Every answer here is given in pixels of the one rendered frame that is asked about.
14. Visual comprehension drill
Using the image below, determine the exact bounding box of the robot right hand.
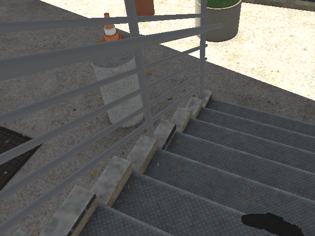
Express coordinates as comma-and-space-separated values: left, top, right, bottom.
241, 212, 304, 236

